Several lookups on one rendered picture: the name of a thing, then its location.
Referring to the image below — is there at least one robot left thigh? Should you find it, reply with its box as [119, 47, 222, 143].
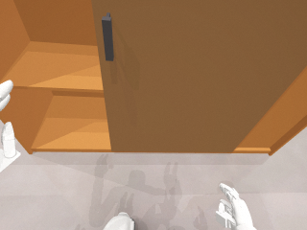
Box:
[103, 216, 134, 230]

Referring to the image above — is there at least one robot left shin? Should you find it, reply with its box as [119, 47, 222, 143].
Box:
[118, 212, 130, 218]

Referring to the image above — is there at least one robot left hand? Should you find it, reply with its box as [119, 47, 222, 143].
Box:
[0, 80, 21, 172]

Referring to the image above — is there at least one handle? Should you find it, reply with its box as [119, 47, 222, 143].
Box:
[102, 12, 114, 61]

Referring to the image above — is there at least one wardrobe door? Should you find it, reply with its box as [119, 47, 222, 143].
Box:
[91, 0, 307, 152]
[237, 66, 307, 148]

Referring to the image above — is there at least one robot right hand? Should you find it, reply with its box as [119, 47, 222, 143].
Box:
[216, 183, 253, 230]

